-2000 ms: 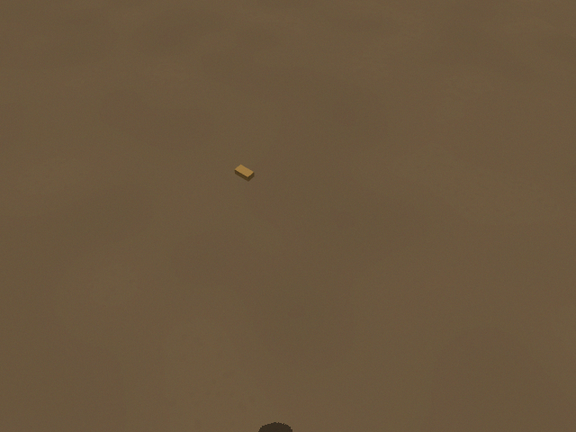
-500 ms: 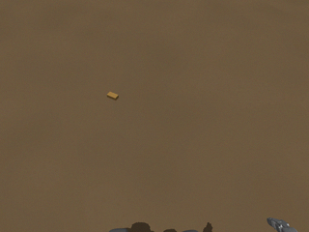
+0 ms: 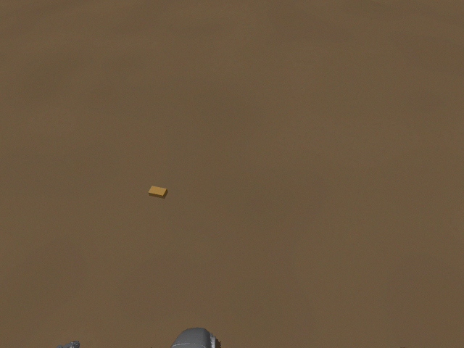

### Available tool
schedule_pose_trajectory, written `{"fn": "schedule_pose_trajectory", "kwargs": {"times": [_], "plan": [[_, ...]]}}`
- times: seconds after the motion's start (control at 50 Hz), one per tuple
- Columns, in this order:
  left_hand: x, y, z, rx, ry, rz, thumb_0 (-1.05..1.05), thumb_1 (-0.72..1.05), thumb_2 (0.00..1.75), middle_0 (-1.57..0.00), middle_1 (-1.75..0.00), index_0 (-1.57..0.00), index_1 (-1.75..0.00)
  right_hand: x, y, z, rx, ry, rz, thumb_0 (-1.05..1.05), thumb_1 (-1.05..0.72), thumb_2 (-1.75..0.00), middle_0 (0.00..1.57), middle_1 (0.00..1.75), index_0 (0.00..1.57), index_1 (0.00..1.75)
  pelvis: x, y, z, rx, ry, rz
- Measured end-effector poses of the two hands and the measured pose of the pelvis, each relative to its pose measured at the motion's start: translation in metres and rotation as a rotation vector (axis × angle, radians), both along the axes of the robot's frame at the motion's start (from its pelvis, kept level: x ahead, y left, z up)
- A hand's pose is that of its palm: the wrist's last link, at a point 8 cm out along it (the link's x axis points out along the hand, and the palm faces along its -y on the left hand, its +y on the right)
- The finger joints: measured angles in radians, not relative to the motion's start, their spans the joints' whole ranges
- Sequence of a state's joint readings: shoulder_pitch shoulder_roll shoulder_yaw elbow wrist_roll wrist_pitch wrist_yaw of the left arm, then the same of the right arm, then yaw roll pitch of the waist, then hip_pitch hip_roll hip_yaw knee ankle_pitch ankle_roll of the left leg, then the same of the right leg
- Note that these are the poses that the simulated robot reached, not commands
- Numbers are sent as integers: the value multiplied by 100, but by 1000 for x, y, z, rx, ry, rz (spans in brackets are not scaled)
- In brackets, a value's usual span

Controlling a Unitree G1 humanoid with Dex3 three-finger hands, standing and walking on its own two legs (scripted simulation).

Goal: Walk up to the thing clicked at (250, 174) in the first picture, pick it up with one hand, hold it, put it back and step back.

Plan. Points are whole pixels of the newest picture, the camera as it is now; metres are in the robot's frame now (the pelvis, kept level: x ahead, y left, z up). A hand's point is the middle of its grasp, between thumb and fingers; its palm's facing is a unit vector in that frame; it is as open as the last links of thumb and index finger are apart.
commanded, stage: walk up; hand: left
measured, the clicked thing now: (158, 192) +0.97 +0.47 -0.75
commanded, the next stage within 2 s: none
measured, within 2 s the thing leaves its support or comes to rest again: neither
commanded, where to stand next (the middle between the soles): +0.52 +0.36 m, yaw -17 degrees
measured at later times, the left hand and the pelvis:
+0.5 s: hand (49, 271) +0.30 +0.44 -0.13, palm faces -0.19 -0.86 -0.47, open 7.4 cm; pelvis +0.19 +0.16 +0.00, yaw -7 degrees
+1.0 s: hand (9, 231) +0.41 +0.59 -0.13, palm faces -0.20 -0.79 -0.58, open 7.4 cm; pelvis +0.32 +0.28 -0.02, yaw -12 degrees
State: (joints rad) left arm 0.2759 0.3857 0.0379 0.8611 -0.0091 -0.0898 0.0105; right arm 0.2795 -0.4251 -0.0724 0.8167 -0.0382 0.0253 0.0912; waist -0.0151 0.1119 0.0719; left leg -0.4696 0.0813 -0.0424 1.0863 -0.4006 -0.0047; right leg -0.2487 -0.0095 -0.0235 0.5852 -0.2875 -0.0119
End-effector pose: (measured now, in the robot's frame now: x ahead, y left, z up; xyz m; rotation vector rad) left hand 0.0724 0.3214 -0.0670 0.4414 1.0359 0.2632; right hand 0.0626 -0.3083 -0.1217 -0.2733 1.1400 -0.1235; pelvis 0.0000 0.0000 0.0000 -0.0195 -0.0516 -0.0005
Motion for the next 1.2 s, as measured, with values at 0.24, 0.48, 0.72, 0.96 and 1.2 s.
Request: {"fn": "schedule_pose_trajectory", "kwargs": {"times": [0.24,0.48,0.72,0.96,1.2], "plan": [[71,124,-51,26,163,-41,0,89,90,-21,-30,-21,-30,110,62,25,-153,-92,-42,1,-91,-90,20,30,20,30,97,102,-28,12,24,-60],[221,160,-24,1,113,-153,0,90,90,-20,-30,-20,-30,100,149,30,-86,53,-197,1,-90,-90,21,30,20,30,180,158,3,21,31,-121],[307,179,-6,84,-7,-170,0,90,90,-20,-30,-20,-30,181,191,-24,17,59,-189,1,-90,-90,20,30,20,30,250,186,-18,1,-4,-174],[328,275,-2,131,97,-170,0,89,90,-21,-30,-21,-30,269,220,3,-78,-26,-177,1,-90,-90,20,30,20,30,308,261,-16,2,24,-213],[445,348,-40,86,120,-220,1,90,90,-20,-30,-20,-30,260,319,13,-120,77,-312,1,-90,-90,20,30,20,30,380,336,-21,11,26,-242]]}}
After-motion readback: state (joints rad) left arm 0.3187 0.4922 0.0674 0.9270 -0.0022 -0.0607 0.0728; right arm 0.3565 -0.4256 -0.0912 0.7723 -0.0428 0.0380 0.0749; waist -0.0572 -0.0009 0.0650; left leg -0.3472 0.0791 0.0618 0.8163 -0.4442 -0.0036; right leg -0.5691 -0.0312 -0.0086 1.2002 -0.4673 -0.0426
